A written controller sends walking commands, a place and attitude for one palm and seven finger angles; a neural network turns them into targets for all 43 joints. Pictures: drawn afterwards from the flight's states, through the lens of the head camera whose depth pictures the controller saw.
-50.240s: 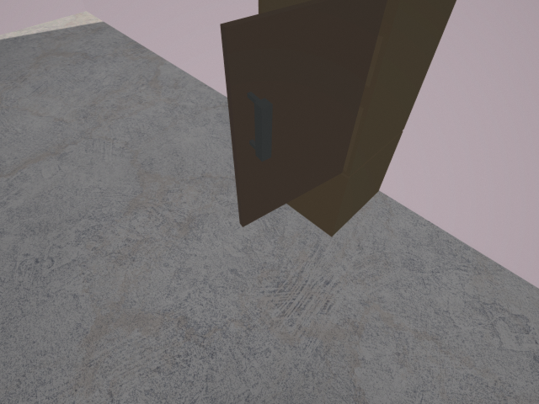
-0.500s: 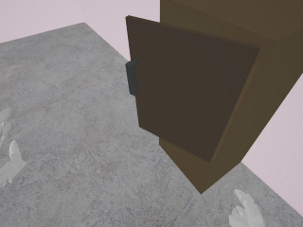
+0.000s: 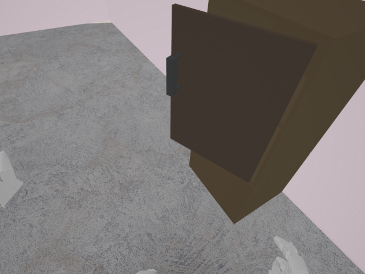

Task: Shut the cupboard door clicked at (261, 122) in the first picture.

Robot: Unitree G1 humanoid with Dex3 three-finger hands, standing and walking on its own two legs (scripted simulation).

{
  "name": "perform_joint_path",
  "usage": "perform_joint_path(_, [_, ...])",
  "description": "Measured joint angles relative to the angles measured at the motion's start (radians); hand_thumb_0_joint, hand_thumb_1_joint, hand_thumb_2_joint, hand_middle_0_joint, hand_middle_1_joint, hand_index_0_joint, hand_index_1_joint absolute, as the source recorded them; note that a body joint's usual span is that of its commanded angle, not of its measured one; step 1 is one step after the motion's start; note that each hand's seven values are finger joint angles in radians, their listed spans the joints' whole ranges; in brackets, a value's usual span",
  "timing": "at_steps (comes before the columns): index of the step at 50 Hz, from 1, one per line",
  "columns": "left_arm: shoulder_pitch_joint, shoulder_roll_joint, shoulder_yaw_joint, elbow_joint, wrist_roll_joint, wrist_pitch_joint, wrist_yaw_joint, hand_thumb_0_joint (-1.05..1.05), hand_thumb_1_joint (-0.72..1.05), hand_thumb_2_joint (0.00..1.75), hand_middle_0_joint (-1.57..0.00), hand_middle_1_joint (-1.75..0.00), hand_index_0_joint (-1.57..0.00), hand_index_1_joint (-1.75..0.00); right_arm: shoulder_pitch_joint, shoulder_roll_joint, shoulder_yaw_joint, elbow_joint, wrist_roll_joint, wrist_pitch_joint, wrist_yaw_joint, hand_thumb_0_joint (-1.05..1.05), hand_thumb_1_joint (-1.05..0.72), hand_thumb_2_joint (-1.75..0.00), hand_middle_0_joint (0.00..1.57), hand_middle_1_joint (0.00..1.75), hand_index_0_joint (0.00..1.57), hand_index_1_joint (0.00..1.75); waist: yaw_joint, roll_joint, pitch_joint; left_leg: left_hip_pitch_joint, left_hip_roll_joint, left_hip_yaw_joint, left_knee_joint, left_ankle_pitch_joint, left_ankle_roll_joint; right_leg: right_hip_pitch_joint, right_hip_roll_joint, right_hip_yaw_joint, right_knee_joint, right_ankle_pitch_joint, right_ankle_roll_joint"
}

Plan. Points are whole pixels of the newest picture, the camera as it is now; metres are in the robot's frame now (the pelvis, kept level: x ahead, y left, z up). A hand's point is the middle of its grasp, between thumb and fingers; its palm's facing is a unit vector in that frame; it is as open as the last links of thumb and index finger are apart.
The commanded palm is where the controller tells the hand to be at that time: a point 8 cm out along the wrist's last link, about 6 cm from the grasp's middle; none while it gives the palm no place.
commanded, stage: step back with the hand held close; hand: left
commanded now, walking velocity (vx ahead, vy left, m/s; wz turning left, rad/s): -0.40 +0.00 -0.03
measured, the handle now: (175, 74) +0.74 +0.09 +0.06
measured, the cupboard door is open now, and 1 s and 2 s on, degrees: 23 23 23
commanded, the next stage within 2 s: stop stepping back and stand still in 0.36 s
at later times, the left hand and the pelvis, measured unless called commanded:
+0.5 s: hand out of the picture +0.06 +0.29 +0.19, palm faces +0.54 -0.75 -0.39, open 7.4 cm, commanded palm +0.01 +0.33 +0.20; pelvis -0.10 +0.02 +0.00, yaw +6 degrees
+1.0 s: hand out of the picture +0.00 +0.34 +0.19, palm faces +0.50 -0.80 -0.34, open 7.4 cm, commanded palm -0.08 +0.36 +0.20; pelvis -0.22 +0.06 +0.01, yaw +0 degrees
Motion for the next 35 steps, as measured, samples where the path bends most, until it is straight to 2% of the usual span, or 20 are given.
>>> perform_joint_path(6, [0.002, 0.019, -0.006, -0.022, -0.003, -0.026, 0.015, 0.01, 0.89, 0.9, -0.21, -0.3, -0.22, -0.3, -0.003, -0.004, -0.003, 0.018, -0.005, -0.007, 0.002, 0.01, -0.9, -0.9, 0.2, 0.3, 0.2, 0.3, -0.019, -0.007, 0.003, -0.02, -0.003, -0.002, -0.04, 0.036, 0.0, -0.019, 0.004, 0.006, -0.036, 0.007, -0.001])
perform_joint_path(11, [0.002, 0.085, 0.036, -0.025, -0.001, -0.041, 0.002, 0.01, 0.89, 0.9, -0.22, -0.3, -0.22, -0.3, 0.003, 0.005, -0.012, 0.008, -0.002, -0.032, -0.002, 0.01, -0.9, -0.9, 0.2, 0.3, 0.2, 0.3, -0.061, 0.011, 0.022, -0.044, 0.021, -0.015, -0.063, 0.174, 0.016, -0.013, 0.064, 0.038, 0.043, -0.039, 0.002])
perform_joint_path(14, [0.012, 0.112, 0.067, -0.017, 0.006, -0.055, -0.012, 0.01, 0.89, 0.9, -0.22, -0.3, -0.22, -0.3, 0.019, 0.015, -0.017, 0.011, -0.003, -0.039, 0.002, 0.01, -0.9, -0.9, 0.2, 0.3, 0.2, 0.3, -0.073, 0.011, -0.01, -0.101, 0.044, 0.006, -0.03, 0.151, 0.015, 0.058, 0.092, 0.058, 0.078, -0.143, -0.006])
perform_joint_path(15, [0.012, 0.104, 0.072, -0.013, 0.001, -0.06, -0.013, 0.01, 0.89, 0.9, -0.22, -0.3, -0.22, -0.3, 0.012, 0.012, -0.02, 0.015, -0.003, -0.04, 0.005, 0.01, -0.9, -0.9, 0.2, 0.3, 0.2, 0.3, -0.065, 0.018, -0.009, -0.119, 0.054, 0.013, -0.027, 0.147, 0.012, 0.058, 0.096, 0.058, 0.064, -0.183, -0.006])
perform_joint_path(16, [0.014, 0.091, 0.073, -0.012, -0.007, -0.062, -0.012, 0.01, 0.89, 0.9, -0.22, -0.3, -0.22, -0.3, -0.003, 0.01, -0.023, 0.022, -0.003, -0.041, 0.008, 0.01, -0.9, -0.9, 0.2, 0.3, 0.2, 0.3, -0.055, 0.023, 0.003, -0.124, 0.058, 0.016, -0.03, 0.141, 0.005, 0.05, 0.098, 0.057, 0.057, -0.151, -0.009])
perform_joint_path(19, [0.038, 0.053, 0.035, -0.03, -0.018, -0.047, -0.003, 0.01, 0.89, 0.9, -0.21, -0.3, -0.22, -0.3, -0.03, 0.009, -0.029, 0.05, -0.002, -0.035, 0.019, 0.01, -0.9, -0.9, 0.2, 0.3, 0.2, 0.3, -0.019, 0.002, 0.021, -0.118, 0.028, 0.02, -0.003, 0.014, -0.042, 0.039, 0.074, 0.077, 0.048, -0.092, -0.002])
perform_joint_path(21, [0.057, 0.034, 0.001, -0.051, -0.011, -0.027, 0.003, 0.01, 0.89, 0.9, -0.21, -0.3, -0.22, -0.3, -0.03, 0.012, -0.028, 0.065, -0.007, -0.021, 0.02, 0.01, -0.9, -0.9, 0.2, 0.3, 0.2, 0.3, 0.004, -0.027, 0.003, -0.086, -0.001, 0.022, 0.053, -0.04, -0.057, 0.039, 0.049, 0.099, 0.022, -0.069, 0.009])
perform_joint_path(23, [0.056, 0.025, -0.019, -0.068, -0.004, -0.019, 0.004, 0.01, 0.89, 0.9, -0.22, -0.3, -0.22, -0.3, -0.025, 0.013, -0.021, 0.062, -0.009, -0.014, 0.015, 0.01, -0.9, -0.9, 0.2, 0.3, 0.2, 0.3, 0.015, -0.047, -0.021, -0.011, -0.012, 0.022, -0.005, -0.032, -0.057, 0.031, 0.033, 0.112, -0.005, -0.043, 0.022])
perform_joint_path(25, [0.01, 0.03, -0.023, -0.069, 0.0, -0.023, 0.005, 0.01, 0.89, 0.9, -0.22, -0.3, -0.22, -0.3, -0.035, 0.01, -0.02, 0.047, -0.008, -0.022, 0.002, 0.01, -0.9, -0.9, 0.2, 0.3, 0.2, 0.3, 0.007, -0.042, -0.016, 0.002, -0.007, 0.022, -0.091, 0.133, -0.02, 0.01, 0.03, 0.102, -0.01, -0.029, 0.026])
perform_joint_path(26, [-0.017, 0.035, -0.016, -0.057, 0.001, -0.03, 0.003, 0.01, 0.89, 0.9, -0.22, -0.3, -0.22, -0.3, -0.049, 0.013, -0.022, 0.044, -0.005, -0.031, -0.002, 0.01, -0.9, -0.9, 0.2, 0.3, 0.2, 0.3, 0.007, -0.037, 0.0, -0.006, -0.004, 0.023, -0.091, 0.175, 0.002, -0.003, 0.04, 0.105, 0.024, -0.068, 0.022])
perform_joint_path(29, [-0.048, 0.043, 0.015, -0.011, -0.004, -0.02, -0.006, 0.01, 0.89, 0.9, -0.22, -0.3, -0.22, -0.3, -0.068, 0.033, -0.023, 0.031, -0.003, -0.052, 0.003, 0.01, -0.9, -0.9, 0.2, 0.3, 0.2, 0.3, -0.009, 0.001, 0.009, -0.012, 0.028, 0.018, -0.114, 0.187, 0.033, -0.019, 0.093, 0.075, 0.237, -0.191, 0.01])
perform_joint_path(32, [-0.017, 0.039, 0.022, -0.014, -0.025, 0.016, -0.003, 0.01, 0.89, 0.9, -0.21, -0.3, -0.22, -0.3, -0.048, 0.058, -0.008, 0.011, 0.0, -0.062, 0.021, 0.01, -0.9, -0.9, 0.2, 0.3, 0.2, 0.3, -0.012, 0.014, -0.019, 0.002, 0.06, 0.045, -0.194, 0.207, 0.019, 0.059, 0.106, 0.007, 0.243, -0.273, -0.009])
perform_joint_path(35, [0.028, 0.027, 0.003, -0.048, -0.04, 0.053, 0.005, 0.01, 0.89, 0.9, -0.21, -0.3, -0.21, -0.3, -0.024, 0.071, 0.013, -0.01, -0.003, -0.063, 0.03, 0.01, -0.9, -0.9, 0.2, 0.3, 0.2, 0.3, -0.012, 0.006, -0.046, 0.004, 0.057, 0.074, -0.262, 0.174, -0.016, 0.209, 0.102, -0.048, 0.017, -0.299, -0.033])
